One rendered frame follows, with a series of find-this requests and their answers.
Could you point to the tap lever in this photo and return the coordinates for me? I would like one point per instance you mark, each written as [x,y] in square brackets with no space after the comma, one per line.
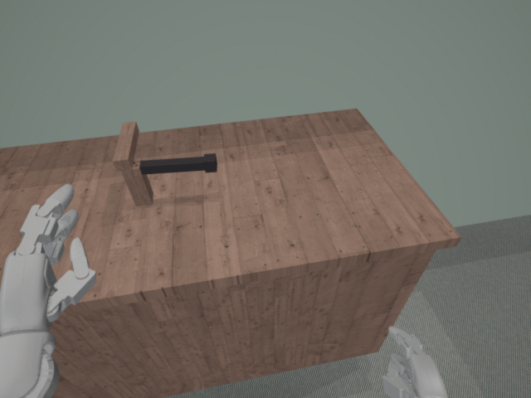
[208,163]

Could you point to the left robot forearm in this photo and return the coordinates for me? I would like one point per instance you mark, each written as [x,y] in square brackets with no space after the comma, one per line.
[27,369]

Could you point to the counter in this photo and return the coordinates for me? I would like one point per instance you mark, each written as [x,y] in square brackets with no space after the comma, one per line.
[302,249]

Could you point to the robot left hand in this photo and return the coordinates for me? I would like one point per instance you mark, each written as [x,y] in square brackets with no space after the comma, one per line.
[28,278]

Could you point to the robot right hand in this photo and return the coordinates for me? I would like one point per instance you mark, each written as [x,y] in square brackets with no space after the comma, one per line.
[421,378]

